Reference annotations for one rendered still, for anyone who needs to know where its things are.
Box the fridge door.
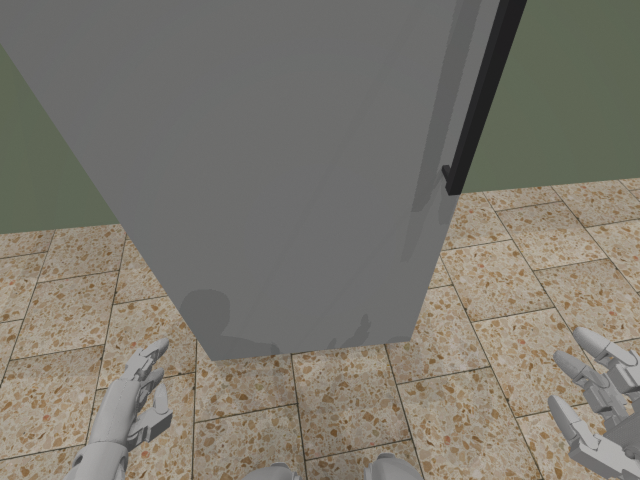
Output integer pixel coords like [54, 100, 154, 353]
[0, 0, 500, 361]

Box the right robot hand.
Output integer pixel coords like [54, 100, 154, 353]
[548, 327, 640, 480]

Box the left robot hand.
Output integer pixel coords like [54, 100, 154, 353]
[88, 337, 173, 452]

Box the right robot shin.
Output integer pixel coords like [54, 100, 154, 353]
[376, 452, 396, 460]

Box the handle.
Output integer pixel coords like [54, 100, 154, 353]
[442, 0, 527, 196]

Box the robot right thigh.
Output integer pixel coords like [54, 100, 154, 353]
[364, 458, 424, 480]

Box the robot left forearm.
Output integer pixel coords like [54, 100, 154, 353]
[63, 441, 129, 480]

